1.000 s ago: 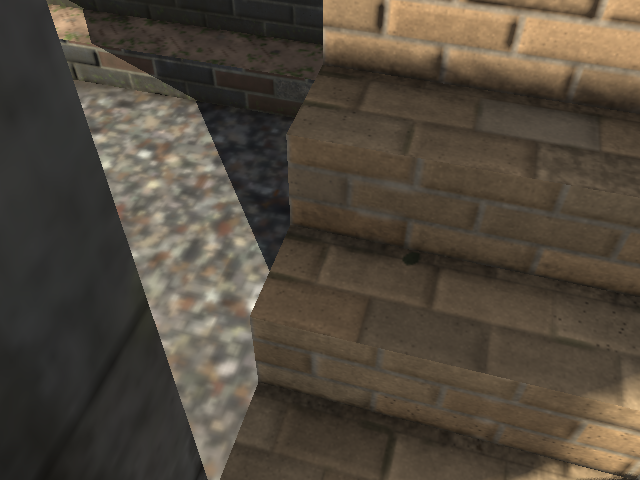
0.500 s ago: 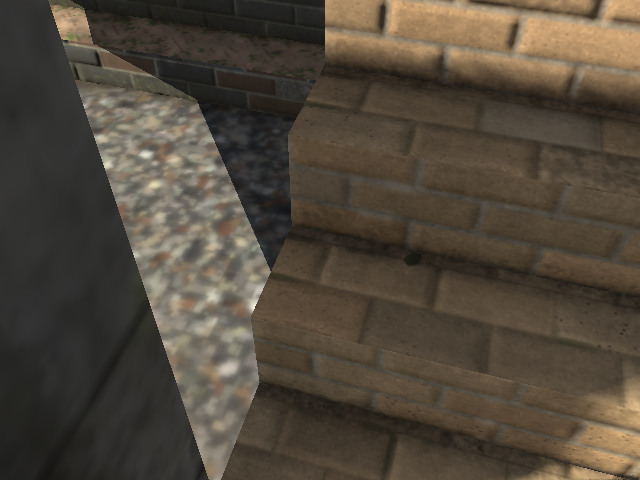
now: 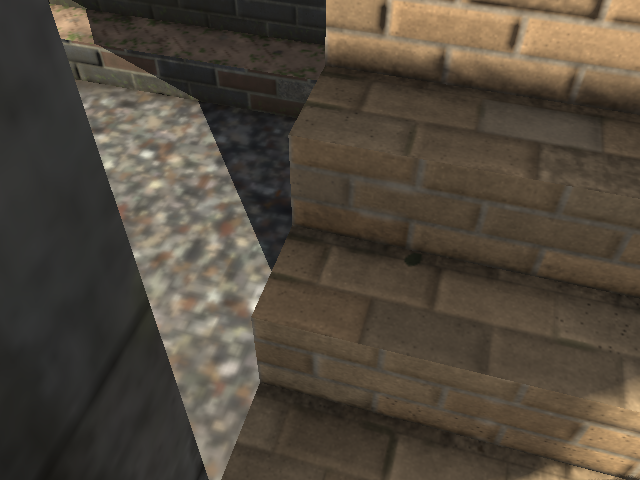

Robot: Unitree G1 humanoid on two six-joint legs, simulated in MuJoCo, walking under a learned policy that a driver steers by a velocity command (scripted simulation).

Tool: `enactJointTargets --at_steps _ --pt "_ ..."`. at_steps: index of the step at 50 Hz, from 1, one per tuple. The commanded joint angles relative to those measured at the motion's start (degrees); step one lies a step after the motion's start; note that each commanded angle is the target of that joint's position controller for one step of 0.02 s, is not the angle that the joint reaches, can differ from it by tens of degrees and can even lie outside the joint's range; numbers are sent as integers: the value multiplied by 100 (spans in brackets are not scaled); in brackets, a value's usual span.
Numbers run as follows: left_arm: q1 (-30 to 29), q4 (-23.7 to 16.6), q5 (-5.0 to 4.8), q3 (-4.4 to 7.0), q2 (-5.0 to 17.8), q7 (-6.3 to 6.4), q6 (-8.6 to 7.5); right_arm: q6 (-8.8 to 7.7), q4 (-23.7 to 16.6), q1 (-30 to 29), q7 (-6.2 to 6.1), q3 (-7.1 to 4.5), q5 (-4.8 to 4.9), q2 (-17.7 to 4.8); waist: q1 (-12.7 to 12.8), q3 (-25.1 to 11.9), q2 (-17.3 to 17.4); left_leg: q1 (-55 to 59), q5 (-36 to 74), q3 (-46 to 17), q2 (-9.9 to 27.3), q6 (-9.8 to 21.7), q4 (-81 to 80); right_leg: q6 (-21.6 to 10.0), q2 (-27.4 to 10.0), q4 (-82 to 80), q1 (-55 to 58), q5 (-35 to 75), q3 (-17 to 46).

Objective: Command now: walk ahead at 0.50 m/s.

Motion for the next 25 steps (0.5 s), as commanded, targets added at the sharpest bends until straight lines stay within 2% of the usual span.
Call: enactJointTargets --at_steps 1,25 --pt "-263 -292 -3 120 633 15 -68 -56 -230 -147 -20 -133 2 -771 0 -237 -44 21 1842 -451 941 -63 143 -251 -522 66 68 1224 281" --pt "-267 -275 -3 129 636 14 -67 -58 -232 -149 -21 -137 3 -770 4 -238 -43 24 1846 -448 949 -72 135 -253 -525 45 89 1243 278"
